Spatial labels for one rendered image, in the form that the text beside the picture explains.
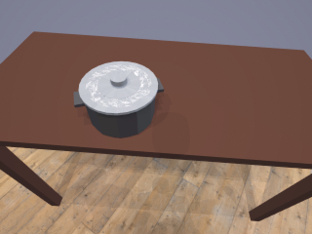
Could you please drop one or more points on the knob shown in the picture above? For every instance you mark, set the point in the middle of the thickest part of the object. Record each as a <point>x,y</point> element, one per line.
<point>118,79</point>

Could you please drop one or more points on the lid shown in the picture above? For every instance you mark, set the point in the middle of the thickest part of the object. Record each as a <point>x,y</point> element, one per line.
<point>97,92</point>

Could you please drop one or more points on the table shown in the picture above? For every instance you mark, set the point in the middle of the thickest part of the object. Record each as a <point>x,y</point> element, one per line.
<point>221,103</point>

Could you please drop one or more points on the pot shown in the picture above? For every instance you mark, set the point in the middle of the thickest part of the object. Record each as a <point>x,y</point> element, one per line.
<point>120,126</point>

